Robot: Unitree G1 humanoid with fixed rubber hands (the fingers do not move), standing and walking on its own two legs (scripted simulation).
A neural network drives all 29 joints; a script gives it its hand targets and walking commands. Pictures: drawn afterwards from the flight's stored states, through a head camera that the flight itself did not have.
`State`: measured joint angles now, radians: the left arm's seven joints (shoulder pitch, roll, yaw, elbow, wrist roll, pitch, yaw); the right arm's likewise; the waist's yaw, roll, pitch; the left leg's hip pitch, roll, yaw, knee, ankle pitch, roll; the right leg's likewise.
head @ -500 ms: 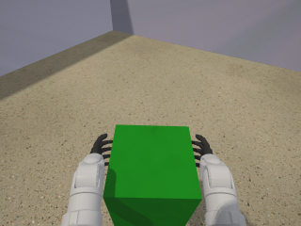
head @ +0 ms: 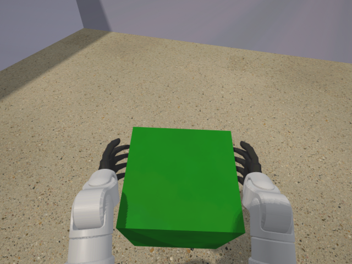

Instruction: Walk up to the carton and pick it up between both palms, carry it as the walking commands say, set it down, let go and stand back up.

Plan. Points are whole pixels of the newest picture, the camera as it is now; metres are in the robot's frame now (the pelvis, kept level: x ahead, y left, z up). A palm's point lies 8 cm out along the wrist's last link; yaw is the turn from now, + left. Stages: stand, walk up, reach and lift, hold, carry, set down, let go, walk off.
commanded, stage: carry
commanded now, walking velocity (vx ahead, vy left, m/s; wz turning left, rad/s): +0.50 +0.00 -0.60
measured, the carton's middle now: (178, 193) +0.28 +0.00 +0.02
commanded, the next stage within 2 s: none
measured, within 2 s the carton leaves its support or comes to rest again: neither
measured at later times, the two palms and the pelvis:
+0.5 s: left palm (170, 102) +0.53 +0.03 +0.11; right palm (279, 131) +0.41 -0.25 +0.11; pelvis +0.26 -0.02 +0.02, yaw -22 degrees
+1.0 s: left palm (220, 67) +0.77 -0.15 +0.09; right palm (307, 90) +0.63 -0.42 +0.08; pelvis +0.48 -0.18 +0.02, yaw -29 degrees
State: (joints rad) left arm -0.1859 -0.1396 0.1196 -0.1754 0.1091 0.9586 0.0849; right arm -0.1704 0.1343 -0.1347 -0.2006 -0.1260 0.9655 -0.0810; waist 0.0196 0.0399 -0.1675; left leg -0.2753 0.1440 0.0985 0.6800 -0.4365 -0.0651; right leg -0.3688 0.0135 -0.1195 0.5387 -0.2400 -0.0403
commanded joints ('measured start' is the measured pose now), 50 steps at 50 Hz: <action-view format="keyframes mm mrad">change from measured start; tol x32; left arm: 1 -318 -825 -653 -159 -291 86 -103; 50 -116 -783 -716 -431 -345 128 -106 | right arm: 1 -410 840 715 -176 329 82 98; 50 -146 819 760 -405 343 120 52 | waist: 1 19 -239 -118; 12 -10 -146 -133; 15 -35 293 -231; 50 -6 -171 -165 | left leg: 1 -570 -80 -27 325 -153 -4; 13 244 -101 48 -297 292 18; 15 544 386 -613 -494 -74 187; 29 312 196 168 -466 576 95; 34 292 143 282 0 1096 14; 37 -339 -55 63 638 -96 -64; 50 -200 -57 16 90 236 31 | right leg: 1 522 -385 693 -298 -44 -207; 11 248 -186 323 -229 155 -138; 17 -447 -89 134 627 -203 -2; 34 111 114 -231 -47 226 -65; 37 676 -391 572 -124 748 -265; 50 339 -233 58 -187 801 -80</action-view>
